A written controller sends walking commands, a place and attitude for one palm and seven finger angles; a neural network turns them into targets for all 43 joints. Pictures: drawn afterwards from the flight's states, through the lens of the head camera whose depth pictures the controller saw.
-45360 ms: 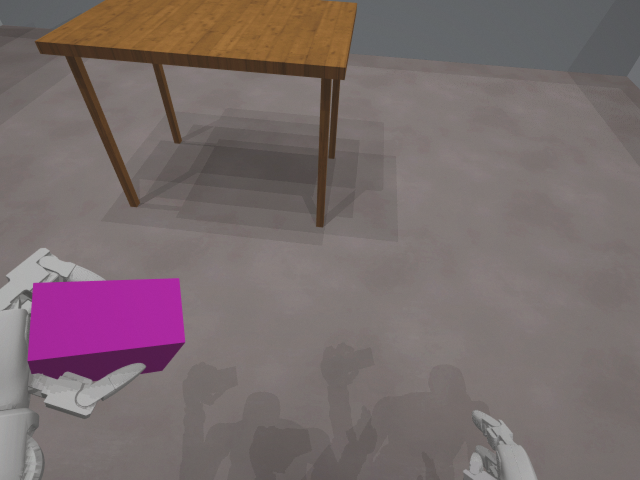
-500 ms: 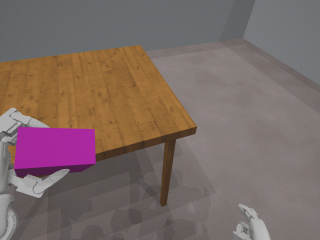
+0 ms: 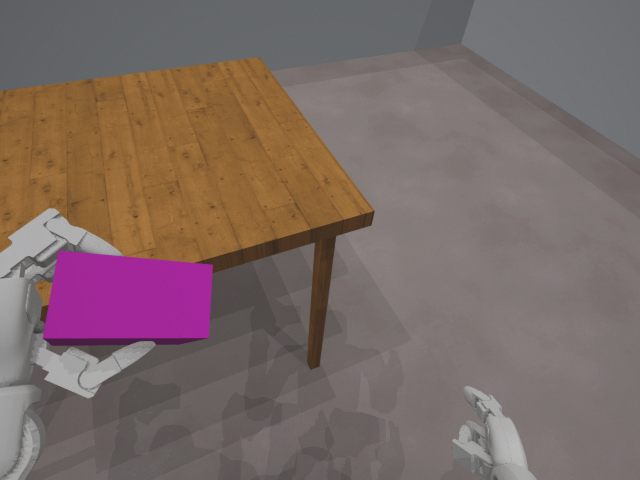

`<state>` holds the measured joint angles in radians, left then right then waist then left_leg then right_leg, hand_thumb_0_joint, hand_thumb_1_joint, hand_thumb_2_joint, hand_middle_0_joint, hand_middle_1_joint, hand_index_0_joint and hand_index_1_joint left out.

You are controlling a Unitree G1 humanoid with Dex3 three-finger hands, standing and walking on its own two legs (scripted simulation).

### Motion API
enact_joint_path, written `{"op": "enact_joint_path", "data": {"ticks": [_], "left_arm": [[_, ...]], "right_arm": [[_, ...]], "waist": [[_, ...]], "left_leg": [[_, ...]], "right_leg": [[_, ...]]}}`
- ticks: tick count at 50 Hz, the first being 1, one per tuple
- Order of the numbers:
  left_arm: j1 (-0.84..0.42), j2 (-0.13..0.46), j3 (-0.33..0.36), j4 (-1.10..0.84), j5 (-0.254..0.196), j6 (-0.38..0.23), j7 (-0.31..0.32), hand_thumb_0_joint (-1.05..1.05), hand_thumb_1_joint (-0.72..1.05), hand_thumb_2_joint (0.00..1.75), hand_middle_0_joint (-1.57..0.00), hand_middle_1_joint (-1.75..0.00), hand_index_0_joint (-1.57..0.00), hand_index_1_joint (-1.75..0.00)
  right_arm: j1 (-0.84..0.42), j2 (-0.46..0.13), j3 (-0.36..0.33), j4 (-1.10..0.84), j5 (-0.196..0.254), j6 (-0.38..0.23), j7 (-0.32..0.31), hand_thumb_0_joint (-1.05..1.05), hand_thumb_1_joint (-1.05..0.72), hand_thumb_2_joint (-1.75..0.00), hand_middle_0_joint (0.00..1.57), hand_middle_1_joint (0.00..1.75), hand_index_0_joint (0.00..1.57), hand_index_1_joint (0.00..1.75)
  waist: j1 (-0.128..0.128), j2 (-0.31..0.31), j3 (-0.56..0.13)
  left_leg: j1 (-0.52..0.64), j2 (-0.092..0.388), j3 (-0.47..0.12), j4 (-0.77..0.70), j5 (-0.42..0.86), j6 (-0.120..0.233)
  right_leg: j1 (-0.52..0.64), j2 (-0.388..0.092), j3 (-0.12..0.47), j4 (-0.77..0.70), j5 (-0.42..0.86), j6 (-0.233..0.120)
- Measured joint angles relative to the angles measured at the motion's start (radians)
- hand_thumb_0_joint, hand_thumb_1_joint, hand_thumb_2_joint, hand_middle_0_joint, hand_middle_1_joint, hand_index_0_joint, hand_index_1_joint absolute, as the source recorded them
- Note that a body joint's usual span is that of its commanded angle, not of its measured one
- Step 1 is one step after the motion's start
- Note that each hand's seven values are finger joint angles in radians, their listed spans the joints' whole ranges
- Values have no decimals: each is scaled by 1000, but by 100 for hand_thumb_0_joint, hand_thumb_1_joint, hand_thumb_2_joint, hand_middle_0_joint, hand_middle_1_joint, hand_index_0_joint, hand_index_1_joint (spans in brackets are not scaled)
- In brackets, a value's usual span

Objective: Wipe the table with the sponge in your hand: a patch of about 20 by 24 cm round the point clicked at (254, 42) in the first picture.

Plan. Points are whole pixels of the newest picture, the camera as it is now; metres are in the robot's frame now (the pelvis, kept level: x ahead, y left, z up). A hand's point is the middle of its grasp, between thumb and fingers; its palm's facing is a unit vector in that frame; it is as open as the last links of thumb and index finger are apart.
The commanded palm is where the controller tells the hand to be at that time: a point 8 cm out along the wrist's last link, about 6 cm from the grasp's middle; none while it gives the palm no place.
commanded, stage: stop stepping back and stand still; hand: left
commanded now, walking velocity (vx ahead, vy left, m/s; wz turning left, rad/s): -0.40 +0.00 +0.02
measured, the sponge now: (151, 307) +0.23 +0.18 +0.16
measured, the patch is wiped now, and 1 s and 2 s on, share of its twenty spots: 1.00 1.00 1.00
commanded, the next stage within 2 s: stand and wait in 0.82 s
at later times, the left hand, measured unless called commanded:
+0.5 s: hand out of the picture +0.08 +0.22 +0.19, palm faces +0.43 -0.85 -0.30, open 10.3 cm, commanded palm +0.03 +0.27 +0.20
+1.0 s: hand out of the picture +0.06 +0.23 +0.19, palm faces +0.43 -0.83 -0.35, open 10.3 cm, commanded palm +0.01 +0.27 +0.20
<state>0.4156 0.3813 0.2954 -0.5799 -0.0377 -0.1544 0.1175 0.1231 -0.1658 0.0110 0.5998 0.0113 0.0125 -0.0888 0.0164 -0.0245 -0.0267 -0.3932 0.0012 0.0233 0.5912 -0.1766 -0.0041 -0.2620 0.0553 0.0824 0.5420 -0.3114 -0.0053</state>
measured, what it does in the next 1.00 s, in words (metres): walks backwards: right foot, then left foot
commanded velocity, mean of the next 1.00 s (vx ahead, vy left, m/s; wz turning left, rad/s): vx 0.13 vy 0.03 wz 0.00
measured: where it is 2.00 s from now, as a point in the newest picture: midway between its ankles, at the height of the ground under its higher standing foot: outside the picture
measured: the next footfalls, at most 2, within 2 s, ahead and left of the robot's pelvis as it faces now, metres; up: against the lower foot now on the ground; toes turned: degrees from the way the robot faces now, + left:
right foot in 0.26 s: -0.10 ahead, -0.10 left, +0.00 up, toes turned -2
left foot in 0.48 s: -0.08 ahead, +0.13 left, +0.00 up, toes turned +3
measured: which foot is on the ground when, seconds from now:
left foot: down 0.00-0.26, up 0.28-0.46, down 0.48-0.66, up 0.68-0.90, down 0.92-1.00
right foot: down 0.00-0.02, up 0.04-0.24, down 0.26-1.00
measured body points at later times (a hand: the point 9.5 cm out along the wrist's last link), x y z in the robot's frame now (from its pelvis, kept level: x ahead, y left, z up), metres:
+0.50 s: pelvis -0.13 -0.02 +0.00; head -0.18 -0.02 +0.45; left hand +0.05 +0.26 +0.21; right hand -0.01 -0.28 -0.09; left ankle -0.12 +0.12 -0.73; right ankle -0.12 -0.11 -0.73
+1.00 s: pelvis -0.15 -0.01 +0.00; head -0.17 -0.02 +0.45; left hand +0.03 +0.27 +0.21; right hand +0.04 -0.25 -0.08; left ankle -0.09 +0.13 -0.73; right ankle -0.14 -0.10 -0.73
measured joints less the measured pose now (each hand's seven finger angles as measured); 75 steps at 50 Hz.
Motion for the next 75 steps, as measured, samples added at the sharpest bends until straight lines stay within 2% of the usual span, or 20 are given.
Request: {"op": "enact_joint_path", "data": {"ticks": [3, 7, 11, 13, 14, 17, 19, 24, 27, 31, 32, 34, 36, 39, 43, 46, 48, 51, 67, 75], "left_arm": [[11, 57, 43, -3, -10, 4, 0, -2, -53, 105, -70, -132, -73, -133], [71, 68, 63, -2, -19, 43, 9, -2, -53, 105, -70, -132, -73, -133], [116, 37, 41, -10, -26, 77, 29, -2, -53, 105, -70, -132, -73, -133], [120, 42, 45, -13, -20, 80, 34, -2, -53, 105, -70, -132, -73, -133], [108, 28, 37, -8, -16, 80, 33, -2, -53, 105, -70, -132, -73, -133], [78, -17, 1, 24, -9, 69, 29, -2, -53, 105, -70, -132, -73, -133], [57, -28, -9, 59, -5, 57, 27, -2, -53, 105, -70, -132, -73, -132], [-14, -36, -14, 152, 3, 39, 40, -2, -53, 105, -71, -132, -73, -132], [-16, -26, 12, 165, 3, 38, 43, -2, -53, 105, -70, -132, -73, -133], [43, -2, 54, 149, 16, 40, 48, -2, -53, 105, -70, -132, -73, -133], [50, 2, 57, 144, 17, 40, 47, -2, -53, 105, -70, -132, -73, -133], [44, -2, 53, 136, 18, 36, 42, -2, -53, 105, -70, -132, -73, -133], [23, -27, 28, 132, 18, 31, 33, -2, -53, 105, -70, -132, -73, -133], [17, -59, 8, 121, 11, 10, 20, -2, -53, 105, -70, -132, -73, -133], [17, -45, 14, 112, 4, -13, 27, -2, -53, 105, -71, -132, -73, -132], [12, -35, 17, 101, -2, -14, 35, -2, -53, 105, -71, -132, -73, -132], [-6, -29, 18, 107, -1, -10, 35, -2, -53, 105, -71, -132, -73, -133], [5, -29, 26, 116, 2, -3, 32, -2, -53, 105, -71, -132, -73, -133], [38, -21, 36, 52, 6, 7, 41, -2, -53, 105, -70, -132, -73, -133], [36, -28, 28, 67, 4, 18, 42, -2, -53, 105, -70, -132, -73, -133]], "right_arm": [[-34, 5, -11, -31, 1, 10, 12, 1, -90, -90, 20, 30, 21, 30], [-25, 6, -18, -46, -3, -30, 36, 1, -91, -90, 20, 30, 21, 30], [40, -8, -15, -41, -2, -55, 33, 1, -90, -90, 20, 30, 21, 30], [70, -10, -11, -36, -5, -51, 29, 1, -90, -90, 20, 30, 21, 30], [73, -21, -11, -20, -7, -47, 26, 1, -90, -90, 20, 30, 21, 30], [113, -43, -12, 51, -6, -42, 22, 1, -90, -90, 20, 30, 21, 30], [152, -47, -11, 75, -4, -40, 17, 1, -90, -90, 20, 30, 21, 30], [207, -82, -15, 80, -8, -49, -7, 2, -90, -90, 20, 30, 21, 30], [185, -84, -19, 79, -8, -59, -11, 2, -91, -90, 20, 30, 21, 30], [186, -53, -12, 59, -8, -89, -7, 2, -91, -90, 20, 30, 20, 30], [189, -44, -8, 57, -9, -98, -3, 2, -91, -90, 20, 30, 20, 30], [186, -37, -3, 62, -13, -105, 6, 1, -91, -90, 20, 30, 20, 30], [174, -34, -5, 90, -14, -102, 20, 1, -91, -90, 20, 30, 20, 30], [153, -32, -3, 114, -13, -99, 30, 2, -90, -90, 20, 30, 21, 30], [124, -30, 1, 81, -11, -97, 22, 2, -90, -90, 20, 30, 21, 30], [103, -55, -7, 37, -7, -99, 18, 2, -90, -90, 20, 30, 21, 30], [78, -63, -19, 30, -1, -94, 17, 1, -90, -90, 20, 30, 21, 30], [62, -61, -22, 19, 6, -86, 18, 1, -91, -90, 20, 30, 20, 30], [63, -8, 19, 3, -8, -102, 27, 1, -90, -90, 20, 30, 21, 30], [66, -15, 18, 11, -12, -95, 24, 1, -90, -90, 20, 30, 21, 30]], "waist": [[-24, -26, 24], [-28, -15, 29], [-31, 11, -6], [-25, -12, -31], [-13, -1, -29], [9, 16, -47], [10, 2, -73], [-25, 22, -112], [-48, 24, -79], [-62, 34, -68], [-60, 37, -65], [-47, 52, -50], [-27, 58, -33], [-1, 40, -11], [4, 7, 13], [-3, 40, 15], [-4, 55, 29], [-5, 56, 28], [1, 39, 48], [-3, 44, 42]], "left_leg": [[16, -5, 26, -86, 5, 35], [27, 21, 50, -164, 90, 30], [19, 33, 38, -202, 131, 16], [-39, 12, 38, -128, 18, -3], [-75, 13, 20, -43, -43, -9], [-111, 5, -18, 193, -109, -10], [-70, 7, -6, 210, -130, -3], [129, 41, 5, -7, -249, 40], [133, 35, 4, -32, -125, 13], [126, 40, 10, -22, -117, 0], [121, 42, 8, -12, -117, -4], [84, 52, -7, 62, -188, 7], [27, 43, -26, 219, -234, 13], [-10, 23, -12, 326, -220, 11], [56, 19, 36, 116, -156, 22], [121, 38, 3, -61, -104, 35], [110, 49, -7, -49, -12, 7], [104, 50, -3, -33, -30, -11], [100, 29, 12, -92, -11, 17], [101, 28, 16, -99, -7, 21]], "right_leg": [[-72, -5, 7, 105, -49, 15], [-124, 7, -23, 287, -140, 26], [-23, -10, -87, 167, -152, 7], [50, -33, -80, -15, -120, -31], [40, -27, -82, -28, -35, -46], [44, -19, -90, -33, 29, -50], [51, -30, -90, -47, 38, -46], [12, -41, -125, 4, 24, -40], [-13, -49, -120, 62, -7, -31], [-35, -38, -127, 155, -100, -6], [-13, -35, -137, 118, -97, -6], [1, -20, -152, 69, -12, -46], [10, -14, -165, 65, 0, -74], [47, -23, -155, 12, 20, -78], [71, -47, -137, -21, 40, -65], [54, -28, -146, 9, 23, -55], [53, -19, -153, 24, 13, -47], [62, -18, -148, 2, 22, -41], [72, -38, -134, -89, 69, -5], [75, -39, -130, -105, 80, -1]]}}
